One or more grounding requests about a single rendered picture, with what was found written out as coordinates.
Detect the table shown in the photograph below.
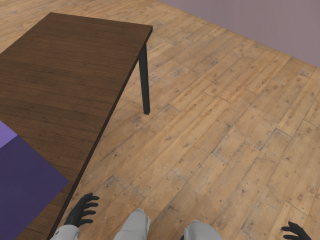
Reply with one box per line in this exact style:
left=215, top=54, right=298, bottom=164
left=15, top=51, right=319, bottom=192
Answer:
left=0, top=12, right=153, bottom=240

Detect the right robot thigh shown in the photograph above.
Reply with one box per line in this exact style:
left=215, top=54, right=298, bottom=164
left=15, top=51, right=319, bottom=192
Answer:
left=184, top=222, right=223, bottom=240

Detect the robot left hand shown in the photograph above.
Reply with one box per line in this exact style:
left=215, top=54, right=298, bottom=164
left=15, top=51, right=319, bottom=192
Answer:
left=64, top=192, right=99, bottom=228

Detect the robot right hand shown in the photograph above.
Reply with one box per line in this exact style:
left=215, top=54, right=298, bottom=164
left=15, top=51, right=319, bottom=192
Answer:
left=281, top=221, right=312, bottom=240

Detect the robot left forearm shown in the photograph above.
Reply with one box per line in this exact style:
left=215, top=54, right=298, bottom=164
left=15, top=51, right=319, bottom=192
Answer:
left=50, top=224, right=80, bottom=240

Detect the carton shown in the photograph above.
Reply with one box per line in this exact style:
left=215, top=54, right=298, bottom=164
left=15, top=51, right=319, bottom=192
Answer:
left=0, top=121, right=70, bottom=240

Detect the left robot shin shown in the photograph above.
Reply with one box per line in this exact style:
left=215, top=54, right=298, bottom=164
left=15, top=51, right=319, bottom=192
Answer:
left=136, top=208, right=145, bottom=213

